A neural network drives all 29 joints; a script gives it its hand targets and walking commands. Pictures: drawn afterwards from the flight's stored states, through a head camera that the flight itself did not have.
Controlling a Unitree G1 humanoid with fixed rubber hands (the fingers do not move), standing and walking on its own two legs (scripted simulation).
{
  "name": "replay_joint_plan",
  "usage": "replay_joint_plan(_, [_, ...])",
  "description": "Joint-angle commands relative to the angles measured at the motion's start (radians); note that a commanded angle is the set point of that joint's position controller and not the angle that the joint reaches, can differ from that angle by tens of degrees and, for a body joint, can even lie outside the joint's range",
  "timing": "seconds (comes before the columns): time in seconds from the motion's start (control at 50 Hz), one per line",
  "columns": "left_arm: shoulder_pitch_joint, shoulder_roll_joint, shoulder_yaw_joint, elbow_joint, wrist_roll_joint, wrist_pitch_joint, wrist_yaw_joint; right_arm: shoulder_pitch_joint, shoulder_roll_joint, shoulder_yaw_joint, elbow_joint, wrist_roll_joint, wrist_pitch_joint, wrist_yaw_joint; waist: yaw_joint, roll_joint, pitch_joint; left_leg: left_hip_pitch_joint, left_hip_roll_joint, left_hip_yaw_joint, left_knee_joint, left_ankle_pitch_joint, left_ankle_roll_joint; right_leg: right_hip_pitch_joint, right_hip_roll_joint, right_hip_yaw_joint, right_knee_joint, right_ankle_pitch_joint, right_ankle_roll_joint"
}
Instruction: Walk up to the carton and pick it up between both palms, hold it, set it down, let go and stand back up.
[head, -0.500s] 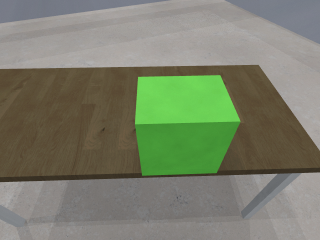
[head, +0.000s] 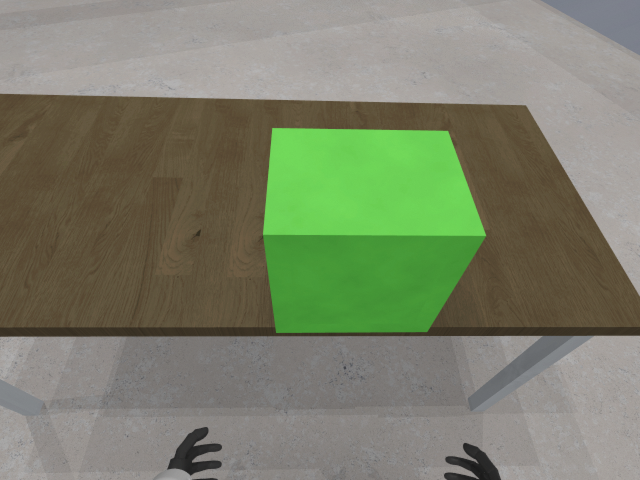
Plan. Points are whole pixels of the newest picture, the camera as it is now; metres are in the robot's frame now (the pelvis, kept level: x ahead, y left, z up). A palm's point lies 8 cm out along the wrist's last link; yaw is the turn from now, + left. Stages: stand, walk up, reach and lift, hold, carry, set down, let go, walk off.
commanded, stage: reach and lift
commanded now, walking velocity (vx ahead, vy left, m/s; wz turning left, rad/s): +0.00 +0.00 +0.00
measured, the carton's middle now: (356, 238) +0.45 -0.02 +0.02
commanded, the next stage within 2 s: none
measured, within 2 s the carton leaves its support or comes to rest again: neither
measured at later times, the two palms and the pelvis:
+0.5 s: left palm (169, 473) +0.15 +0.20 -0.09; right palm out of the picture +0.14 -0.21 -0.09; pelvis -0.01 -0.01 +0.00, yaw -1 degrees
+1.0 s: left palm (170, 449) +0.17 +0.20 -0.05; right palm out of the picture +0.16 -0.23 -0.05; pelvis +0.00 +0.01 +0.00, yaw -3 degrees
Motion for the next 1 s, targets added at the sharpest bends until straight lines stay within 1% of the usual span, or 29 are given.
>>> replay_joint_plan(0.0, [-0.196, 0.139, 0.019, -0.242, -0.038, -0.09, 0.041, -0.13, -0.149, -0.054, -0.28, -0.009, -0.06, 0.036, -0.001, 0.015, -0.261, 0.269, 0.002, -0.058, 0.041, 0.185, -0.015, -0.12, -0.095, 0.081, -0.031, 0.213, 0.027])
replay_joint_plan(0.04, [-0.186, 0.139, -0.004, -0.277, -0.077, -0.106, 0.045, -0.083, -0.125, -0.03, -0.324, 0.01, -0.052, 0.046, -0.016, -0.001, -0.311, 0.252, -0.002, -0.064, 0.058, 0.226, -0.007, -0.099, -0.107, 0.092, -0.002, 0.296, 0.044])
replay_joint_plan(0.06, [-0.171, 0.142, -0.016, -0.276, -0.089, -0.109, 0.042, -0.057, -0.113, -0.017, -0.334, 0.021, -0.045, 0.044, -0.026, 0.001, -0.321, 0.247, -0.002, -0.067, 0.061, 0.254, -0.005, -0.082, -0.111, 0.098, 0.002, 0.342, 0.053])
replay_joint_plan(0.1, [-0.131, 0.149, -0.026, -0.267, -0.104, -0.116, 0.029, 0.002, -0.1, 0.01, -0.332, 0.039, -0.032, 0.032, -0.04, -0.003, -0.33, 0.238, -0.007, -0.073, 0.053, 0.305, -0.003, -0.033, -0.114, 0.106, 0.0, 0.436, 0.07])
replay_joint_plan(0.16, [-0.065, 0.171, -0.011, -0.232, -0.097, -0.134, 0.003, 0.069, -0.092, 0.042, -0.329, 0.058, -0.032, -0.002, -0.043, 0.004, -0.306, 0.235, -0.011, -0.074, 0.018, 0.351, -0.003, 0.04, -0.111, 0.116, -0.025, 0.516, 0.082])
replay_joint_plan(0.18, [-0.042, 0.174, -0.002, -0.215, -0.089, -0.141, -0.007, 0.076, -0.092, 0.049, -0.33, 0.06, -0.036, -0.014, -0.042, 0.007, -0.292, 0.25, -0.011, -0.074, -0.001, 0.335, -0.006, 0.045, -0.108, 0.117, -0.043, 0.495, 0.081])
replay_joint_plan(0.2, [-0.03, 0.181, 0.007, -0.206, -0.08, -0.147, -0.013, 0.083, -0.092, 0.052, -0.337, 0.055, -0.039, -0.026, -0.034, 0.009, -0.27, 0.248, -0.012, -0.07, -0.015, 0.323, -0.004, 0.052, -0.108, 0.118, -0.057, 0.48, 0.083])
replay_joint_plan(0.24, [-0.015, 0.188, 0.023, -0.184, -0.065, -0.157, -0.021, 0.088, -0.095, 0.051, -0.341, 0.048, -0.046, -0.046, -0.03, 0.021, -0.228, 0.256, -0.009, -0.067, -0.032, 0.325, -0.007, 0.047, -0.104, 0.119, -0.079, 0.457, 0.081])
replay_joint_plan(0.26, [0.029, 0.204, 0.017, -0.164, -0.075, -0.167, -0.044, 0.016, -0.085, 0.024, -0.36, 0.055, -0.076, -0.025, 0.004, 0.017, -0.184, 0.271, 0.004, -0.025, 0.014, 0.278, 0.002, -0.022, -0.104, 0.098, -0.068, 0.485, 0.105])
replay_joint_plan(0.28, [0.039, 0.193, 0.026, -0.157, -0.058, -0.188, -0.057, 0.049, -0.112, 0.023, -0.343, 0.058, -0.092, -0.018, -0.017, 0.018, -0.199, 0.279, 0.005, -0.027, 0.007, 0.281, -0.007, 0.001, -0.097, 0.09, -0.07, 0.469, 0.094])
replay_joint_plan(0.3, [0.051, 0.201, 0.042, -0.156, -0.045, -0.211, -0.063, 0.047, -0.109, 0.027, -0.339, 0.052, -0.118, -0.016, -0.006, 0.028, -0.19, 0.278, 0.002, -0.027, 0.004, 0.273, -0.01, -0.006, -0.099, 0.088, -0.078, 0.439, 0.088])
replay_joint_plan(0.32, [0.049, 0.198, 0.043, -0.151, -0.039, -0.235, -0.062, 0.045, -0.112, 0.022, -0.325, 0.04, -0.143, -0.012, -0.012, 0.022, -0.182, 0.28, 0.003, -0.027, 0.002, 0.251, -0.011, -0.021, -0.096, 0.085, -0.083, 0.398, 0.085])
replay_joint_plan(0.36, [0.031, 0.19, 0.038, -0.133, -0.04, -0.285, -0.045, 0.035, -0.106, 0.009, -0.304, 0.01, -0.191, 0.0, -0.008, 0.008, -0.153, 0.273, 0.008, -0.023, -0.003, 0.177, -0.009, -0.065, -0.093, 0.082, -0.094, 0.281, 0.081])
replay_joint_plan(0.42, [-0.002, 0.175, 0.014, -0.116, -0.058, -0.356, -0.008, 0.03, -0.1, -0.017, -0.294, -0.024, -0.245, 0.019, -0.002, -0.012, -0.116, 0.264, 0.02, -0.014, 0.0, 0.077, -0.006, -0.121, -0.093, 0.082, -0.107, 0.113, 0.075])
replay_joint_plan(0.48, [-0.007, 0.166, -0.014, -0.142, -0.072, -0.406, 0.027, 0.053, -0.106, -0.036, -0.3, -0.031, -0.277, 0.036, -0.002, -0.019, -0.106, 0.264, 0.025, -0.009, 0.001, 0.032, 0.0, -0.14, -0.095, 0.088, -0.109, 0.046, 0.072])
replay_joint_plan(0.54, [0.011, 0.161, -0.04, -0.212, -0.077, -0.432, 0.057, 0.078, -0.118, -0.047, -0.326, -0.02, -0.299, 0.056, -0.001, -0.01, -0.109, 0.264, 0.024, 0.0, -0.005, 0.01, -0.001, -0.144, -0.092, 0.091, -0.104, 0.027, 0.073])
replay_joint_plan(0.64, [0.062, 0.155, -0.071, -0.329, -0.077, -0.443, 0.092, 0.12, -0.139, -0.054, -0.371, 0.013, -0.323, 0.088, 0.011, 0.027, -0.107, 0.262, 0.018, 0.01, -0.023, -0.03, -0.014, -0.154, -0.081, 0.086, -0.1, -0.01, 0.076])
replay_joint_plan(0.74, [0.091, 0.138, -0.091, -0.392, -0.076, -0.437, 0.115, 0.114, -0.174, -0.073, -0.406, 0.038, -0.329, 0.119, 0.03, 0.055, -0.096, 0.257, 0.017, 0.011, -0.041, -0.083, -0.032, -0.166, -0.067, 0.071, -0.1, -0.063, 0.072])
replay_joint_plan(0.84, [0.092, 0.118, -0.107, -0.42, -0.082, -0.439, 0.128, 0.104, -0.222, -0.091, -0.419, 0.062, -0.331, 0.143, 0.029, 0.042, -0.098, 0.269, 0.024, 0.0, -0.053, -0.084, -0.042, -0.169, -0.054, 0.062, -0.097, -0.052, 0.07])
replay_joint_plan(0.98, [0.11, 0.086, -0.109, -0.418, -0.071, -0.478, 0.127, 0.103, -0.291, -0.105, -0.399, 0.102, -0.38, 0.157, 0.027, 0.004, -0.117, 0.313, 0.027, -0.021, -0.055, 0.048, -0.049, -0.128, -0.033, 0.064, -0.106, 0.072, 0.056])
